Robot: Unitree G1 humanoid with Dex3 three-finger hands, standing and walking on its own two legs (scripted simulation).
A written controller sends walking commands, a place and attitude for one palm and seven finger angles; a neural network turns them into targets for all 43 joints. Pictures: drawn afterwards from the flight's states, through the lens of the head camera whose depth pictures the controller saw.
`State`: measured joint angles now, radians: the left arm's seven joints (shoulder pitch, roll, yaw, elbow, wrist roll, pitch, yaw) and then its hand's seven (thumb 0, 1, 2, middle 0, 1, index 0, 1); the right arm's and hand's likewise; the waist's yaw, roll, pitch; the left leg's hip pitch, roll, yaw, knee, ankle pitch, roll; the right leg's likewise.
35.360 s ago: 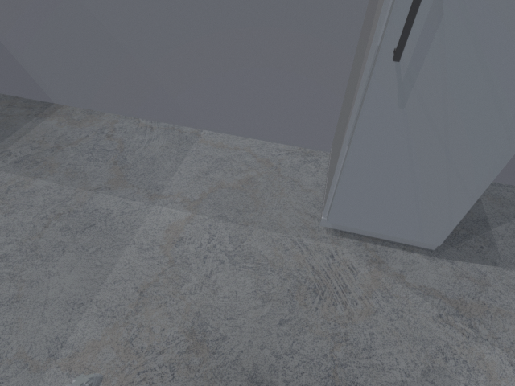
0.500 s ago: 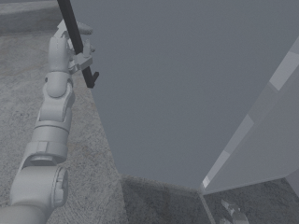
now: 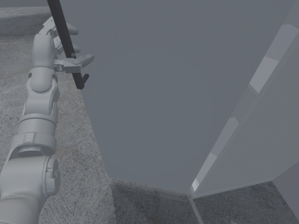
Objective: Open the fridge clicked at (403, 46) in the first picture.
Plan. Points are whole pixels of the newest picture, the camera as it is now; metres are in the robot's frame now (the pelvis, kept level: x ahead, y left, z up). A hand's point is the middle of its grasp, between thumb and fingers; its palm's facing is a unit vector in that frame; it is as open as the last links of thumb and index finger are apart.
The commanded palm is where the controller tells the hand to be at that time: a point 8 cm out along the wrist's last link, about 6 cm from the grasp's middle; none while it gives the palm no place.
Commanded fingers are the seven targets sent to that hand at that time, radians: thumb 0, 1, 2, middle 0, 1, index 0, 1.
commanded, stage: loosen the grip on the handle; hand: left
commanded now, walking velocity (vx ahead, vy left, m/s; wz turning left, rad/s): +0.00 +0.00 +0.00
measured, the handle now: (70, 39) +0.49 +0.21 +0.26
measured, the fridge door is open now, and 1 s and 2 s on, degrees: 67 64 64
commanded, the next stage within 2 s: slip the hand off the handle in 0.32 s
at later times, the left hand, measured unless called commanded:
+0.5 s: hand (69, 54) +0.46 +0.21 +0.23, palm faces +0.21 -0.96 -0.18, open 14.8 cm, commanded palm +0.42 +0.27 +0.23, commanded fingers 0.00 -0.55 0.20 -0.25 -1.15 -0.25 -1.15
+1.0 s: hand (44, 51) +0.46 +0.27 +0.24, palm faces +0.23 -0.96 -0.16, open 14.6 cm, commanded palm +0.42 +0.32 +0.23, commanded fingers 0.00 -0.55 0.20 -0.25 -1.15 -0.25 -1.15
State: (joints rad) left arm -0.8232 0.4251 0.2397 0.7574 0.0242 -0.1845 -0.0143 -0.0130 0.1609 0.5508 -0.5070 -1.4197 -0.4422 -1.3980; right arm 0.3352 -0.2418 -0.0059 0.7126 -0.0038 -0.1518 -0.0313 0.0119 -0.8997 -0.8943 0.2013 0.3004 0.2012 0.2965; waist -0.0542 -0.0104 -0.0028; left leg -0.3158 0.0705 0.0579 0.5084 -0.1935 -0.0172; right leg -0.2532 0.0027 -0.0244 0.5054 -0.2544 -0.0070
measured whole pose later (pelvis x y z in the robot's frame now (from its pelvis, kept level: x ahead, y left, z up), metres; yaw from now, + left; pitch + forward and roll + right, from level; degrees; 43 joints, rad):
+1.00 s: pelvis +0.03 +0.01 +0.00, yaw +0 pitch +3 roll -1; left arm -0.74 0.53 0.38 0.69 -0.07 -0.17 -0.16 -0.01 -0.55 0.20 -0.26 -1.15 -0.26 -1.15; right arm 0.31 -0.24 0.01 0.76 0.02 -0.09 -0.09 0.01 -0.90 -0.89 0.20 0.30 0.20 0.30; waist -0.05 0.01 -0.02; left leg -0.33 0.05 0.06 0.52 -0.24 0.00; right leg -0.25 -0.01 -0.02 0.48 -0.28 0.01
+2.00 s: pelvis +0.02 +0.00 +0.00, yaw +2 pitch -3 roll -1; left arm -0.35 0.47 0.42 0.23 -0.22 -0.07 -0.25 -0.01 -0.55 0.20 -0.25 -1.15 -0.26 -1.15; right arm 0.18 -0.26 0.04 0.72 0.05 -0.15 -0.14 0.02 -0.90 -0.89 0.20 0.30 0.20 0.30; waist 0.04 0.04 0.01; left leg -0.25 0.06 0.02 0.53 -0.23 -0.03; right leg -0.16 0.00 -0.06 0.51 -0.29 -0.01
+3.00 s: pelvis +0.02 +0.01 +0.01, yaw +0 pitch -7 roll +0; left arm 0.30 0.34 0.35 -0.27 -0.08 -0.09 0.13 0.00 0.23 0.57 -0.23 -0.69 -0.23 -0.69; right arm 0.20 -0.22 0.02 0.76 -0.01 -0.16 -0.10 0.02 -0.90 -0.89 0.20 0.30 0.20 0.30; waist 0.06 0.05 0.06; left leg -0.08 0.05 0.06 0.39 -0.19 -0.01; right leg 0.01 -0.01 -0.02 0.34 -0.23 0.01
